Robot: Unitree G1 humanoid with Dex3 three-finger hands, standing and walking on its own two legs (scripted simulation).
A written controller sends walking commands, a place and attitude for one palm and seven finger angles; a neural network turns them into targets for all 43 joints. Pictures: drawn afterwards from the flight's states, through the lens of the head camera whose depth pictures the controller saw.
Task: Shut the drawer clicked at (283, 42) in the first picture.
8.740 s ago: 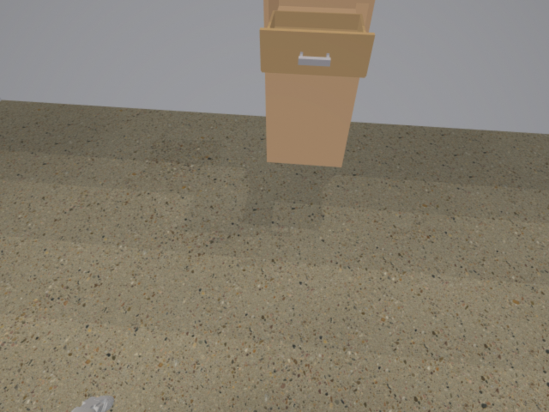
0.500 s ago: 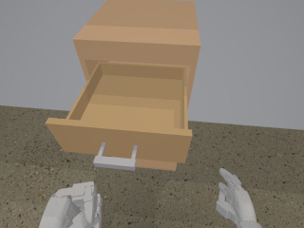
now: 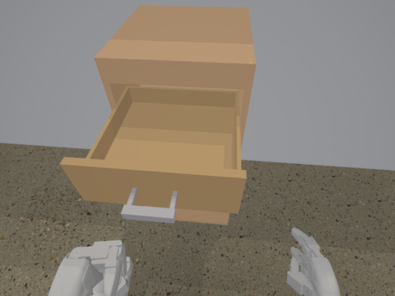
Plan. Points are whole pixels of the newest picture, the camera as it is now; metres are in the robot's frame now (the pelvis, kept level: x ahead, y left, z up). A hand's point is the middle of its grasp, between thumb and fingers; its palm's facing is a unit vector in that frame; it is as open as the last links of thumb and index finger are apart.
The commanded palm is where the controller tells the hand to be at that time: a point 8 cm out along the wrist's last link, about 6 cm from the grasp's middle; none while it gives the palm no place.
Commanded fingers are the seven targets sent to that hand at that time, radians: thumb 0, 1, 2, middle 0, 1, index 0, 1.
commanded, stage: raise the hand and make a fist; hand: left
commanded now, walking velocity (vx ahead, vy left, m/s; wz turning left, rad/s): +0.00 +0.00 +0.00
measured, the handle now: (151, 204) +0.30 +0.13 +0.03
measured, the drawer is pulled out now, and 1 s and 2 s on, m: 0.30 0.30 0.29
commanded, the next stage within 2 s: bring the fist close to the handle in 0.10 s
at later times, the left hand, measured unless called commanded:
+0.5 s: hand (143, 279) +0.14 +0.09 +0.10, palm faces -0.04 -1.00 +0.00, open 3.3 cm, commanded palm +0.11 +0.15 +0.10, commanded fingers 0.00 0.90 0.90 -1.40 -1.60 -1.40 -1.60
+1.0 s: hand (157, 259) +0.18 +0.09 +0.05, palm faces -0.05 -1.00 +0.00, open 3.3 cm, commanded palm +0.16 +0.14 +0.05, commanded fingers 0.00 0.90 0.90 -1.40 -1.60 -1.40 -1.60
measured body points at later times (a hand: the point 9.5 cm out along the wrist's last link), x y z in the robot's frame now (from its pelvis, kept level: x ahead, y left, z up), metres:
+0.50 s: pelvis +0.00 +0.00 -0.01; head +0.02 -0.02 +0.44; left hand +0.14 +0.15 +0.11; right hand +0.20 -0.22 -0.06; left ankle -0.01 +0.10 -0.68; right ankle +0.01 -0.11 -0.68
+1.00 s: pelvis +0.00 -0.01 -0.02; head +0.05 -0.02 +0.42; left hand +0.18 +0.14 +0.06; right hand +0.18 -0.24 -0.09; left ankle -0.01 +0.10 -0.68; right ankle +0.01 -0.11 -0.68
